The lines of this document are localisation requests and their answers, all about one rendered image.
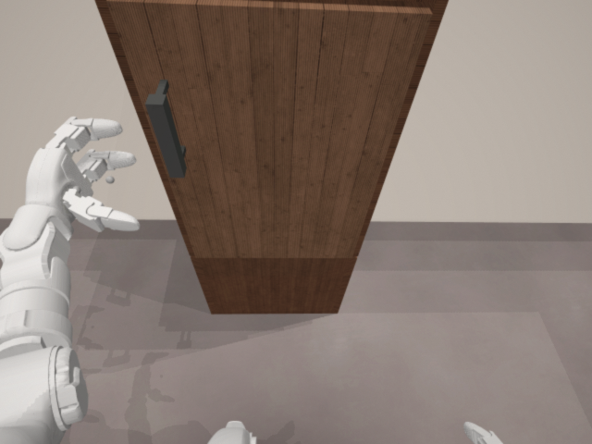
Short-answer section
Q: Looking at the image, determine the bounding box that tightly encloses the robot left shin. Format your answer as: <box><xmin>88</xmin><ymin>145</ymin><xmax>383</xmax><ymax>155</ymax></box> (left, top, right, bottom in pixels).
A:
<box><xmin>226</xmin><ymin>421</ymin><xmax>246</xmax><ymax>430</ymax></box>

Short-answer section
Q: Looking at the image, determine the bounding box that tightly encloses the robot left hand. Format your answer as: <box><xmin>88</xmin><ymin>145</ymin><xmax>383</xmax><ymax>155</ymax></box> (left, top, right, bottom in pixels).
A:
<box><xmin>25</xmin><ymin>117</ymin><xmax>140</xmax><ymax>232</ymax></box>

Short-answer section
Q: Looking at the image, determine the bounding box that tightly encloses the robot right hand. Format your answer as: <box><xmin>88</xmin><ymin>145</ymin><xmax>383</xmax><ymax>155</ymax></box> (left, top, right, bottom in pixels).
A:
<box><xmin>463</xmin><ymin>422</ymin><xmax>503</xmax><ymax>444</ymax></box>

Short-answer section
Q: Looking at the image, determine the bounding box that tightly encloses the cupboard door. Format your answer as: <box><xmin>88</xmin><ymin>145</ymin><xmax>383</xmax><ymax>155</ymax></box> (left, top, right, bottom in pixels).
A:
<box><xmin>106</xmin><ymin>0</ymin><xmax>433</xmax><ymax>258</ymax></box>

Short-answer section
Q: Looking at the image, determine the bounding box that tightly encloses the robot left forearm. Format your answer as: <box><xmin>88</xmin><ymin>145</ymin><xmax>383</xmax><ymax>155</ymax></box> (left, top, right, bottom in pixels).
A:
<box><xmin>0</xmin><ymin>204</ymin><xmax>74</xmax><ymax>359</ymax></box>

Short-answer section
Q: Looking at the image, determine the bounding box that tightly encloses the robot left upper arm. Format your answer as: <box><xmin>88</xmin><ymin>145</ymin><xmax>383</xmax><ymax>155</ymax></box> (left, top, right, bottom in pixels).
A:
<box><xmin>0</xmin><ymin>346</ymin><xmax>88</xmax><ymax>444</ymax></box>

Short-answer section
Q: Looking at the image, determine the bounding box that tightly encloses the handle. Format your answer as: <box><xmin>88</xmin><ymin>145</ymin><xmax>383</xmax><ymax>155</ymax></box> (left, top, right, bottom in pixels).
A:
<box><xmin>145</xmin><ymin>80</ymin><xmax>187</xmax><ymax>178</ymax></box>

